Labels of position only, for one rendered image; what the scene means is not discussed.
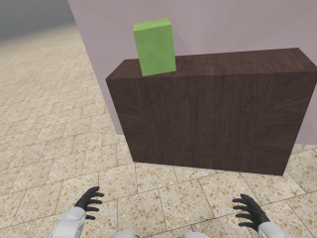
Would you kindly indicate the left robot hand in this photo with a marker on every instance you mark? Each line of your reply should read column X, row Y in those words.
column 85, row 200

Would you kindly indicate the carton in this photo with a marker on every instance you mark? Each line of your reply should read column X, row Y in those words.
column 154, row 43

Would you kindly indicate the robot left forearm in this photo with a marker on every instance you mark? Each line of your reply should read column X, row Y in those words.
column 70, row 224

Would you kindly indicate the robot right forearm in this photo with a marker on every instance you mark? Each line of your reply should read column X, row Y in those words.
column 271, row 230

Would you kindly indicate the right robot hand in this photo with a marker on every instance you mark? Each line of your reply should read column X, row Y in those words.
column 257, row 215

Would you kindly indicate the pedestal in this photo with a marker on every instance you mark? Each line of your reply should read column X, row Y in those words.
column 236, row 112

